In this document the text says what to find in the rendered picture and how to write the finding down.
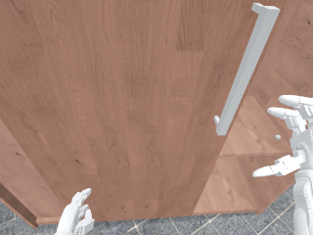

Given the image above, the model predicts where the wardrobe door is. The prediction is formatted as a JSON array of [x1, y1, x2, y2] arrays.
[[0, 0, 290, 222], [0, 118, 65, 218]]

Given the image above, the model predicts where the right robot forearm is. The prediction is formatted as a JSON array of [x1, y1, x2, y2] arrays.
[[292, 169, 313, 235]]

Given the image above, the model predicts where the handle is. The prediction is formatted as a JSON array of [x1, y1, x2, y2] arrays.
[[213, 3, 281, 136]]

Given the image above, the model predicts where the left robot hand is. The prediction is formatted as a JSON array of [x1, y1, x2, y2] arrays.
[[56, 188, 95, 235]]

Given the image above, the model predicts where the right robot hand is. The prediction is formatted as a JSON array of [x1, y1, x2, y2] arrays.
[[252, 95, 313, 177]]

